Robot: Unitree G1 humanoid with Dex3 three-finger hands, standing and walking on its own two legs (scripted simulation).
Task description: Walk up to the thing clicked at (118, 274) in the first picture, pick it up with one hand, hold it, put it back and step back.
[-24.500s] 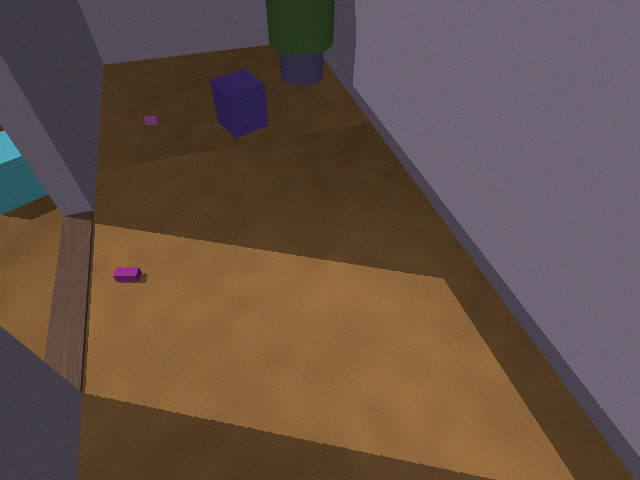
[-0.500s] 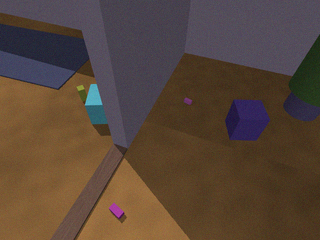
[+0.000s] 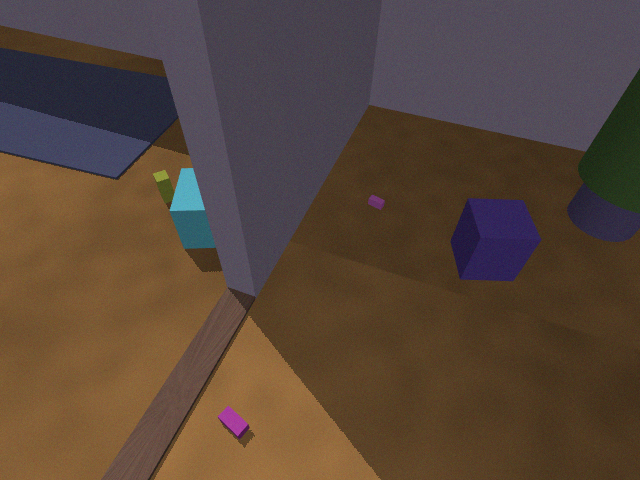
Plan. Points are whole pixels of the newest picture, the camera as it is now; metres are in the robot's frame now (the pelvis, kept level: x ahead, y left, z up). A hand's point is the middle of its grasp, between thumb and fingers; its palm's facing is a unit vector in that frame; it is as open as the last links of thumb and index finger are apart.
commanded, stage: rise first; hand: left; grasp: from above
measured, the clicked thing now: (233, 422) +0.41 +0.25 -0.76
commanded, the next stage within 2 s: none
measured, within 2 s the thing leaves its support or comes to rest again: neither
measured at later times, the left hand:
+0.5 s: hand out of the picture +0.14 +0.26 -0.20, palm faces -0.05 -0.89 -0.45, open 12.9 cm
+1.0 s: hand out of the picture +0.12 +0.28 -0.26, palm faces -0.12 -0.78 -0.62, open 14.1 cm
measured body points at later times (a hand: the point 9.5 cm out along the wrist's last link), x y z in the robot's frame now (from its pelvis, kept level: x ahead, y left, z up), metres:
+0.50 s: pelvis -0.01 +0.00 -0.05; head +0.06 +0.01 +0.40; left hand +0.14 +0.30 -0.17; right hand +0.09 -0.25 -0.16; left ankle -0.01 +0.14 -0.75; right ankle -0.02 -0.13 -0.75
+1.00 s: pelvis -0.02 +0.01 -0.11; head +0.08 +0.02 +0.33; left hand +0.12 +0.31 -0.22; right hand +0.15 -0.24 -0.21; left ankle -0.01 +0.14 -0.75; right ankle -0.02 -0.13 -0.75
